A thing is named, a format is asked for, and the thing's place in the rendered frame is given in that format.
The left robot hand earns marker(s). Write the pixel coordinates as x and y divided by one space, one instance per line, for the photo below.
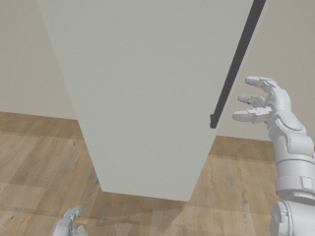
64 225

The fridge door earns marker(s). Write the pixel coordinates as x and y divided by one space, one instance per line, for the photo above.
144 77

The robot right forearm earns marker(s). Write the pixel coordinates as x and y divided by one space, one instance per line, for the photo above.
295 158

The robot right upper arm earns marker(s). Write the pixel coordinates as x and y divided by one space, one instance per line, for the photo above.
292 219

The right robot hand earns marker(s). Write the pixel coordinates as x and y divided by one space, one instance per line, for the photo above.
277 100

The handle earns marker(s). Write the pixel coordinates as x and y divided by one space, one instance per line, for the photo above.
243 43

